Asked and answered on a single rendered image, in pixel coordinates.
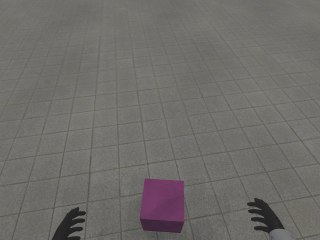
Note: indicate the right robot hand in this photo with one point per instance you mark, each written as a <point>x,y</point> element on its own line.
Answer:
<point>270,219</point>

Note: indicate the right robot forearm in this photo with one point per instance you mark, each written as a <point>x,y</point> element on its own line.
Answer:
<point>281,234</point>

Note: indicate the carton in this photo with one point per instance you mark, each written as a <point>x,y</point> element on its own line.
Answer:
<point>162,207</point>

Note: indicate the left robot hand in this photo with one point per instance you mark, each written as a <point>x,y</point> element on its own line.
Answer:
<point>64,229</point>

